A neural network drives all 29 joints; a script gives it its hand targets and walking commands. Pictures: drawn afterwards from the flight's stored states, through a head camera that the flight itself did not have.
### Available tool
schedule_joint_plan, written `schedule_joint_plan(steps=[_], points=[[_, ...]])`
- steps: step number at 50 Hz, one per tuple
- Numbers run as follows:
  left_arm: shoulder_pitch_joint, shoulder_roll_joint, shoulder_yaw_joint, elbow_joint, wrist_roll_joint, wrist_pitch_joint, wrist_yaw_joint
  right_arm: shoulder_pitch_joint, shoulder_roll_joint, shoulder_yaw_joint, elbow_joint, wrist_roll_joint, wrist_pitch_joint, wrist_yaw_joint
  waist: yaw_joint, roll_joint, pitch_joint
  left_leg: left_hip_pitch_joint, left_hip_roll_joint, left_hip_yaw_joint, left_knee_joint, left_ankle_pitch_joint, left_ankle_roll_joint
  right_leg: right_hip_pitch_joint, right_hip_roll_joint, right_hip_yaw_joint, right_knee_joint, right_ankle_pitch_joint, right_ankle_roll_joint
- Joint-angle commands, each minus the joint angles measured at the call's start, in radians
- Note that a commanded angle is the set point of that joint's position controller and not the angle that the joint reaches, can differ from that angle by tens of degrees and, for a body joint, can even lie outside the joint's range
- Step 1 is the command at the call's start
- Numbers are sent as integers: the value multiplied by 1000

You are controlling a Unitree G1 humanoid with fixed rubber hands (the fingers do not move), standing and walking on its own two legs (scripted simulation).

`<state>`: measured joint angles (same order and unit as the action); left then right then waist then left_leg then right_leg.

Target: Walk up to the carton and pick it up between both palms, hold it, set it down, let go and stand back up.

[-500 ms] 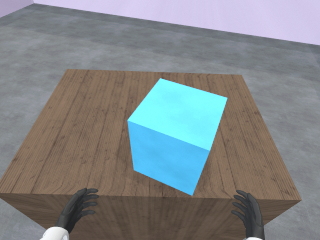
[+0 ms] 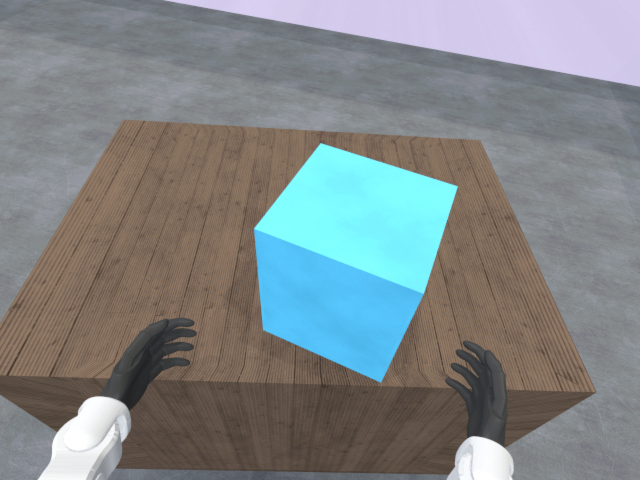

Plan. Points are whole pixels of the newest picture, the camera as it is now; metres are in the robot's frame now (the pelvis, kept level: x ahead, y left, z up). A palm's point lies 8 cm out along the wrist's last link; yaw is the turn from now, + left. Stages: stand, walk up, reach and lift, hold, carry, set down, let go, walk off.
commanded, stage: reach and lift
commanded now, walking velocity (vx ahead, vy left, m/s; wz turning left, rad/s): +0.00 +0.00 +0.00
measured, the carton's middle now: (351, 264) +0.42 -0.02 +0.00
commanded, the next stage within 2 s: none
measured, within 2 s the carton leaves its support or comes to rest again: neither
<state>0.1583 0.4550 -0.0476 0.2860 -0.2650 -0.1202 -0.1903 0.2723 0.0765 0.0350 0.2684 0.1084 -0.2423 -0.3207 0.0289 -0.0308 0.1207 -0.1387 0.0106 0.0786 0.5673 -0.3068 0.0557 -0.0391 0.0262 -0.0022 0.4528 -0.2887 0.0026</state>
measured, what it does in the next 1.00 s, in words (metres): stands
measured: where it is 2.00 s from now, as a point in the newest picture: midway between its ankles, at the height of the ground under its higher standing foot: outside the picture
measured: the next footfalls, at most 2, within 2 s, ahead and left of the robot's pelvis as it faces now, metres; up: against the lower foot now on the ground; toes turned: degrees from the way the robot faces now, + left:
none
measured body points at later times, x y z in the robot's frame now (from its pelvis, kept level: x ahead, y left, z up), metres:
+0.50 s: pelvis +0.02 -0.01 +0.01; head +0.03 +0.02 +0.46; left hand +0.29 +0.23 +0.04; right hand +0.25 -0.19 +0.03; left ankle +0.01 +0.07 -0.73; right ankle -0.02 -0.13 -0.73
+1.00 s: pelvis +0.01 -0.02 +0.01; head +0.02 +0.01 +0.46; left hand +0.37 +0.20 +0.08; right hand +0.29 -0.21 +0.08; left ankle +0.01 +0.07 -0.73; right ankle -0.02 -0.13 -0.73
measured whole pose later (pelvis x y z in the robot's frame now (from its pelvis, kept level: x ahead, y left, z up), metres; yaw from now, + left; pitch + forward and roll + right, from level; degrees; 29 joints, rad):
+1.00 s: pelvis +0.01 -0.02 +0.01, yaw -2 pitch -4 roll -1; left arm -0.31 0.44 0.03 0.39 -0.24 0.20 -0.19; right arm -0.06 -0.07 0.05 0.09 0.26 0.17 -0.37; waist -0.05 -0.05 0.09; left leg -0.10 0.01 0.10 0.39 -0.22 0.04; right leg -0.03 0.03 0.02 0.31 -0.21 -0.01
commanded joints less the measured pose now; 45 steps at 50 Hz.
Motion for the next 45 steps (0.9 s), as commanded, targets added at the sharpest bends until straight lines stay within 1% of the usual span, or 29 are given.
schedule_joint_plan(steps=[1, 3, 5, 6, 7, 8, 9, 14, 19, 25, 33, 45], points=[[-150, 146, 49, -171, -17, 1, 12, -116, -67, -24, -172, 1, -2, -2, -26, 182, -90, 81, 104, -135, -159, 166, -98, -118, -41, 38, -96, 71, -86], [-154, 141, 45, -187, -21, 10, 20, -117, -79, -28, -189, 4, 14, 3, -34, 178, -107, 111, 106, -138, -158, 228, -103, -112, -36, 35, -104, 106, -85], [-160, 138, 46, -203, -24, 16, 26, -121, -89, -26, -208, 13, 29, 8, -36, 177, -131, 145, 109, -145, -155, 292, -108, -111, -33, 35, -115, 133, -84], [-57, 133, 75, -191, 12, 13, 17, -13, -84, -21, -147, 30, 32, 1, -17, 177, -105, 198, 95, -139, -127, 421, -103, -119, -33, 45, -134, 180, -77], [-97, 133, 84, -222, 20, 20, 7, -57, -90, -16, -185, 35, 25, -7, -17, 177, -139, 239, 96, -144, -105, 496, -108, -128, -29, 42, -139, 202, -75], [-99, 132, 85, -229, 17, 27, 4, -63, -98, -13, -194, 39, 25, -9, -18, 185, -132, 248, 92, -148, -101, 520, -111, -137, -30, 44, -144, 216, -74], [-109, 129, 86, -236, 13, 34, 2, -76, -104, -13, -210, 41, 27, -9, -18, 179, -135, 257, 93, -149, -102, 526, -111, -143, -28, 42, -149, 214, -73], [-159, 129, 85, -270, 1, 58, 5, -105, -118, -18, -280, 41, 52, -6, -30, 159, -145, 252, 95, -138, -118, 501, -104, -130, -28, 40, -162, 218, -74], [-228, 141, 93, -266, -7, 78, 8, -134, -129, -15, -314, 42, 101, -10, -38, 142, -170, 245, 92, -126, -133, 465, -91, -106, -37, 42, -165, 242, -65], [-328, 147, 109, -224, -4, 121, 5, -190, -142, -4, -334, 53, 170, -24, -48, 125, -193, 246, 85, -111, -147, 430, -75, -88, -49, 44, -167, 300, -46], [-480, 148, 132, -159, 14, 196, -5, -298, -163, 10, -352, 86, 257, -42, -60, 107, -217, 247, 69, -88, -170, 379, -59, -73, -55, 43, -167, 394, -21], [-713, 161, 145, -71, 20, 281, 1, -505, -192, -5, -343, 137, 373, -46, -73, 92, -287, 231, 50, -62, -208, 293, -30, -74, -44, 44, -167, 423, -10]])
